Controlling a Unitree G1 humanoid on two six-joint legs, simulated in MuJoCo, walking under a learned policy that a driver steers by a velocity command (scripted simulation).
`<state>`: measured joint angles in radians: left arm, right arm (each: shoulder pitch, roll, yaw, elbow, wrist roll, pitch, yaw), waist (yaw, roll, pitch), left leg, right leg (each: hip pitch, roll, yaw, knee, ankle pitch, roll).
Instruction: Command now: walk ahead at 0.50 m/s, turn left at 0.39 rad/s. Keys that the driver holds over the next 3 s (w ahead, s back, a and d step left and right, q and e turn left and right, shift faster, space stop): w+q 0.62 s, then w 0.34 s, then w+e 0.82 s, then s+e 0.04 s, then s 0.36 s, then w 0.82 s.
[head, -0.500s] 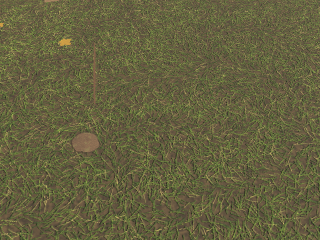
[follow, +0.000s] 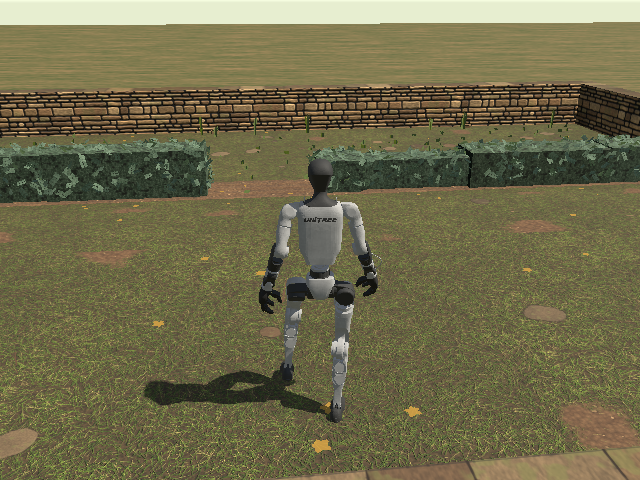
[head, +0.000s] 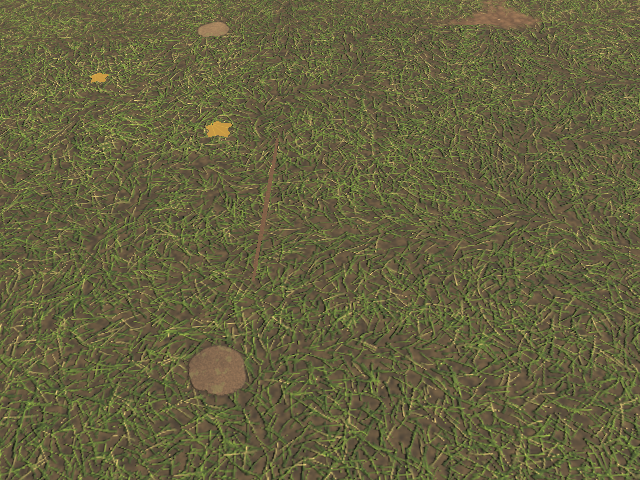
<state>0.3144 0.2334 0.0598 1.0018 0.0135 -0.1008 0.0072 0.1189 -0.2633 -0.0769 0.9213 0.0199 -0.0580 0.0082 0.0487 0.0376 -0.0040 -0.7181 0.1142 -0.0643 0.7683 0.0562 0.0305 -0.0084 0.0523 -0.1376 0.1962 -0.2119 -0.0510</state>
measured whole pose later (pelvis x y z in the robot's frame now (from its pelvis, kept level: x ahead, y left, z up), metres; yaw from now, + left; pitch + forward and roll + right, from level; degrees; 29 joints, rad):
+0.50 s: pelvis +0.29 +0.07 +0.00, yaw +17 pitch +2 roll +0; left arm 0.03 0.28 0.06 0.80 0.01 -0.11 0.01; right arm 0.31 -0.26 -0.08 0.82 0.02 -0.05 0.00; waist -0.05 -0.02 0.02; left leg -0.16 -0.11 -0.10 0.34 -0.20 0.09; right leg -0.66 -0.10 0.09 0.71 -0.05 0.05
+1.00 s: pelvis +0.57 +0.12 +0.00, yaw +26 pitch +2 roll -1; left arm 0.36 0.26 0.06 0.91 -0.01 -0.09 -0.01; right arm 0.13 -0.28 -0.06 0.70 0.01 -0.06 0.01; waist 0.09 0.04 0.01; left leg -0.64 0.10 -0.05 0.74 -0.11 0.00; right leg -0.09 0.04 -0.03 0.26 -0.21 -0.03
